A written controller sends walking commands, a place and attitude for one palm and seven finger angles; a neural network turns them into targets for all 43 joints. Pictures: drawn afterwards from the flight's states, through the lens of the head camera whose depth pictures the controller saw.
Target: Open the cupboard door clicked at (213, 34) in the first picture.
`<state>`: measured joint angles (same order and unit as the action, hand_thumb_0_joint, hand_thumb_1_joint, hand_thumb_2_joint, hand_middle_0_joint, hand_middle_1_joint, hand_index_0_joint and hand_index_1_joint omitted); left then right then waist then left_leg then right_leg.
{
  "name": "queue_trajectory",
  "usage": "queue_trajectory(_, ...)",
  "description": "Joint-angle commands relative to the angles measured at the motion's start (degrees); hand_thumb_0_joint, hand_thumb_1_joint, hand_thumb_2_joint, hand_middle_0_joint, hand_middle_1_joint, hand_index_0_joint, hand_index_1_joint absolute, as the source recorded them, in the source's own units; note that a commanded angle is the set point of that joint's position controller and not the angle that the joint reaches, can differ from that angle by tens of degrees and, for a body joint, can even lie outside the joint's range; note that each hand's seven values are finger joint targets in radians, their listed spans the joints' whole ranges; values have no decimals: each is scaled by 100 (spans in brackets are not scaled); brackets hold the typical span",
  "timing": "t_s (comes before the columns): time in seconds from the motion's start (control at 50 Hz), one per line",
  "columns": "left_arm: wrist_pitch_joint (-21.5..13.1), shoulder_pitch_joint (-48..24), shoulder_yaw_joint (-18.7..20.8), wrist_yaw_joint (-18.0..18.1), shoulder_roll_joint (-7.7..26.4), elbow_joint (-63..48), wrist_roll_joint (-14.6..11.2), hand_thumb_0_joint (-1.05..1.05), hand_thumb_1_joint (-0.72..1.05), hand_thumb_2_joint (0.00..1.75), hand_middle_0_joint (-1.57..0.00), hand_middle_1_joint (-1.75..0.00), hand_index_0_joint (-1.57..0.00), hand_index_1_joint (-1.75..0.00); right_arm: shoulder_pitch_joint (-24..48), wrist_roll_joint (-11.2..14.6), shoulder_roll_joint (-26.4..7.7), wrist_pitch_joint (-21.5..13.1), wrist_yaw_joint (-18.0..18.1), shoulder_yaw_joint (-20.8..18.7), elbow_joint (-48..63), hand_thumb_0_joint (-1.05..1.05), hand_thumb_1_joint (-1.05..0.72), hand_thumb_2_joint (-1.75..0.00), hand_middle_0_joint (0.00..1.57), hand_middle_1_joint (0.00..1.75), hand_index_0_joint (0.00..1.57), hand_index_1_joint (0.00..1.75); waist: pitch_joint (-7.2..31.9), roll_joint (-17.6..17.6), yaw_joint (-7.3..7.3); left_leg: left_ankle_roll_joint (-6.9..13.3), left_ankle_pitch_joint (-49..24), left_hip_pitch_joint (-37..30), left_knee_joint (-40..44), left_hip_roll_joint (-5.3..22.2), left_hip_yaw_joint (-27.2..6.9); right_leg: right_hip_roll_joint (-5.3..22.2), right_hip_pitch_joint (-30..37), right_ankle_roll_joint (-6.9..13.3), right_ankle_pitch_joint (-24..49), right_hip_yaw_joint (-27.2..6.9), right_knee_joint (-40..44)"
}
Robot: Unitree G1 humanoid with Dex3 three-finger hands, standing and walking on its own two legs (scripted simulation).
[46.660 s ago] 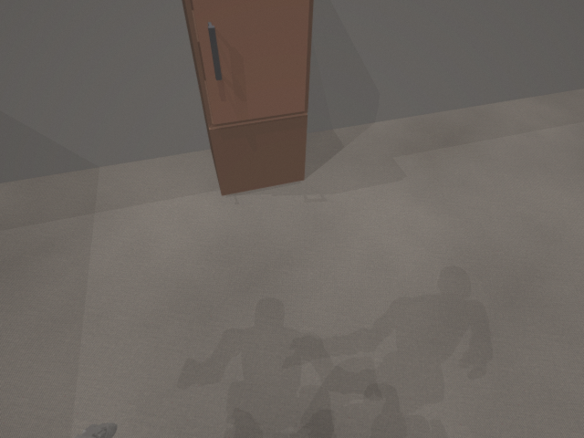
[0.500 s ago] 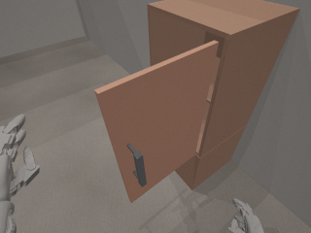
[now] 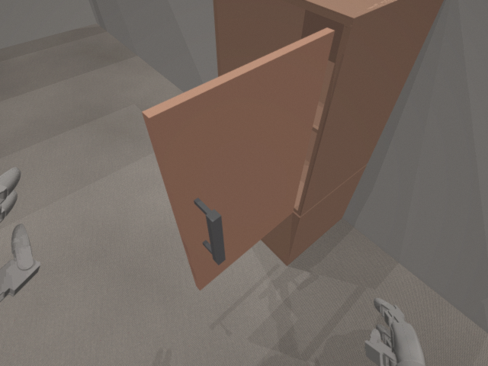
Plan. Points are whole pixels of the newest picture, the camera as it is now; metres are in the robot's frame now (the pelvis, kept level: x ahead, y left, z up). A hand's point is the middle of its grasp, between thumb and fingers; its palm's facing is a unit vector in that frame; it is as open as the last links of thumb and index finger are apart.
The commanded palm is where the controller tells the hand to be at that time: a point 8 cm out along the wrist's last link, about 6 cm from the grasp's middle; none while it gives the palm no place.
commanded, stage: step back with the hand held close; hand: left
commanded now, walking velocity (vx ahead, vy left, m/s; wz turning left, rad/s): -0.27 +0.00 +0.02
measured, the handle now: (210, 233) +0.37 +0.10 -0.05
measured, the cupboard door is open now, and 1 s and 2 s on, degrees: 92 92 92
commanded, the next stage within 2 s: stop stepping back and stand still in 0.98 s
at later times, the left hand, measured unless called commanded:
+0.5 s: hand out of the picture +0.13 +0.27 +0.16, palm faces +0.44 -0.75 -0.49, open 7.4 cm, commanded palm +0.05 +0.31 +0.17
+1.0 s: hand out of the picture +0.04 +0.28 +0.17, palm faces +0.39 -0.79 -0.47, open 7.4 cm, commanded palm -0.02 +0.31 +0.17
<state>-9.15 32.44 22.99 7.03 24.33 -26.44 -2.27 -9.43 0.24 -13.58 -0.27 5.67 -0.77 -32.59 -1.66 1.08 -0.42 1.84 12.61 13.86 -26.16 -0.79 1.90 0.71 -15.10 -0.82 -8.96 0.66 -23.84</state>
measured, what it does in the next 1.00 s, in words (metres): walks backwards: left foot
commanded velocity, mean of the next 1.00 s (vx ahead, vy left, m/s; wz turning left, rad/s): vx -0.36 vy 0.00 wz -0.03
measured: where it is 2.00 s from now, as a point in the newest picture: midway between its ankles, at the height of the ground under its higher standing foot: outside the picture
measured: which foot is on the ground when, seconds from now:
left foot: down 0.00-0.66, up 0.68-0.76, down 0.78-1.00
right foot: down 0.00-0.80, up 0.82-1.00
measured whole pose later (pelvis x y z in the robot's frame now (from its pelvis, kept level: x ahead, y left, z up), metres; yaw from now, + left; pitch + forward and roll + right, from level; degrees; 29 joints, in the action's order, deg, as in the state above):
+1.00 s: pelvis -0.16 +0.01 +0.01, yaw +0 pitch +2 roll -4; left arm -11.3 32.6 24.9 8.0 27.2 -33.5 -3.0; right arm -6.9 -1.2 -9.8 -8.0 3.2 0.4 -34.9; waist -1.5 -1.0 -2.7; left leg 4.2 1.6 20.2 -19.3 1.1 1.7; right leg -4.7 -21.1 -1.0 -27.7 -1.5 -54.7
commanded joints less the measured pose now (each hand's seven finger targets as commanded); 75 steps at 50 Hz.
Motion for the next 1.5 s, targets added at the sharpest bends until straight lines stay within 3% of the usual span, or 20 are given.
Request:
queue_trajectory(0.0,-395,-138,823,192,971,-1260,35,0,90,90,-20,-30,-20,-30,514,10,-723,-364,32,-212,992,0,-90,-90,20,30,20,30,802,342,-41,105,-312,883,698,570,-542,65,1074,30,824,-196,-266)
queue_trajectory(0.16,-588,-418,907,238,898,-1358,224,0,90,90,-20,-30,-20,-30,387,-14,-774,-578,14,-213,1039,0,-90,-90,20,30,20,30,432,407,-3,376,2141,2642,980,773,-874,-19,1636,5,165,-341,-941)
queue_trajectory(0.36,-735,-581,843,369,1004,-1589,134,0,90,90,-20,-30,-20,-30,198,-43,-719,-719,-11,-173,791,0,-90,-90,20,30,20,30,367,144,130,62,1882,1166,-26,336,-719,361,-576,209,-1757,-549,274)
queue_trajectory(0.44,-818,-354,1179,351,1091,-1663,224,0,90,90,-20,-30,-20,-30,407,-40,-738,-801,35,-209,869,0,-90,-90,20,30,20,30,785,1133,-35,515,2412,3002,1527,1259,-1662,-461,1784,-53,131,-85,-1938)
queue_trajectory(0.5,-870,-233,1266,234,1034,-1470,283,0,90,90,-20,-30,-20,-30,472,-97,-793,-892,-20,-301,895,0,-90,-90,20,30,20,30,551,1090,-78,794,2832,3743,1433,1482,-1670,-606,2190,-39,-441,-361,-2413)
queue_trajectory(0.62,-913,-484,760,208,1029,-1493,48,0,90,90,-20,-30,-20,-30,261,-50,-567,-954,-151,-255,452,0,-90,-90,20,30,20,30,1278,-396,147,-149,-726,88,-754,159,-161,644,-218,412,2136,-1522,119)
queue_trajectory(0.7,-740,-358,1008,238,1378,-1511,49,0,90,90,-20,-30,-20,-30,502,-8,-471,-783,-100,-290,525,0,-90,-90,20,30,20,30,955,-924,64,-240,638,93,-1750,-168,-148,1118,-782,725,1604,-1531,756)
queue_trajectory(0.76,-687,-278,1117,204,1382,-1507,40,0,90,90,-20,-30,-20,-30,592,-5,-575,-606,7,-218,566,0,-90,-90,20,30,20,30,750,375,66,-130,-1902,95,514,337,-593,-23,-146,116,1850,-545,-289)
queue_trajectory(0.8,-742,-110,1206,131,1483,-1759,-48,0,90,90,-20,-30,-20,-30,469,-87,-619,-656,-23,-280,696,0,-90,-90,20,30,20,30,1513,1675,-17,61,-3469,-42,1233,1509,-1626,-693,291,-27,-1213,-118,-2082)
queue_trajectory(0.82,-776,-46,1146,79,1408,-1896,-33,0,90,90,-20,-30,-20,-30,511,-191,-638,-802,-69,-309,719,0,-90,-90,20,30,20,30,1610,1886,-115,173,-2816,267,1490,1883,-1957,-766,289,33,-2216,-391,-3308)
queue_trajectory(0.84,-787,-26,1034,100,1266,-2000,-110,0,90,90,-20,-30,-20,-30,337,-166,-525,-924,-120,-304,632,0,-90,-90,20,30,20,30,1615,1119,-120,398,-2856,-77,1179,1996,-1828,-610,-151,94,-2290,-626,-3614)
queue_trajectory(0.9,-547,106,708,161,939,-1788,-119,0,90,90,-20,-30,-20,-30,305,-75,-611,-1061,-214,-306,451,0,-90,-90,20,30,20,30,1517,556,-86,561,-3067,-976,931,1773,-1047,-431,-854,-24,-1921,-355,-3406)
queue_trajectory(1.0,-287,-607,619,259,1028,-1777,-121,0,90,90,-20,-30,-20,-30,559,-149,-591,-1032,-120,-202,424,0,-90,-90,20,30,20,30,1102,930,-12,417,501,-36,2102,1601,-1076,-476,-134,45,-2028,-4,-2888)
queue_trajectory(1.12,-343,-68,904,237,1315,-2031,-225,0,90,90,-20,-30,-20,-30,465,-163,-507,-917,-190,-147,569,0,-90,-90,20,30,20,30,1472,1618,-74,-477,1154,0,1884,672,-255,-721,960,404,-2023,660,73)
queue_trajectory(1.16,-489,257,1101,207,1601,-2143,-215,0,90,90,-20,-30,-20,-30,420,-131,-437,-784,-233,-72,554,0,-90,-90,20,30,20,30,1119,-95,18,-483,303,-709,-807,85,141,762,-701,858,-1740,-802,1712)
queue_trajectory(1.2,-607,-232,1546,345,2058,-2312,-198,0,90,90,-20,-30,-20,-30,439,-291,-452,-761,-267,23,516,0,-90,-90,20,30,20,30,825,-966,-36,-402,592,497,-2820,308,-323,2205,-1067,1431,-571,-1959,1705)
queue_trajectory(1.24,-470,-631,933,268,1290,-1578,-157,0,90,90,-20,-30,-20,-30,191,27,-475,-880,-166,-107,387,0,-90,-90,20,30,20,30,631,-1259,135,-323,364,1092,-2789,245,-459,1455,-78,1018,827,-1044,728)
queue_trajectory(1.3,-361,-837,718,283,1044,-910,-25,0,90,90,-20,-30,-20,-30,183,16,-535,-890,0,-55,244,0,-90,-90,20,30,20,30,216,66,241,-131,-188,-213,-490,236,-57,874,-482,458,277,-235,92)
queue_trajectory(1.4,-549,-692,841,251,1179,-1358,-41,0,90,90,-20,-30,-20,-30,39,-101,-588,-1108,61,-73,320,0,-90,-90,20,30,20,30,541,1149,213,467,941,-302,1492,1528,-2704,-278,-590,82,-2013,126,-1861)
queue_trajectory(1.48,-526,120,863,251,1040,-1585,1,0,90,90,-20,-30,-20,-30,191,-109,-578,-1134,-49,-94,407,0,-90,-90,20,30,20,30,590,1142,20,255,2022,1230,1469,1019,-1220,-192,1153,245,-1831,359,-626)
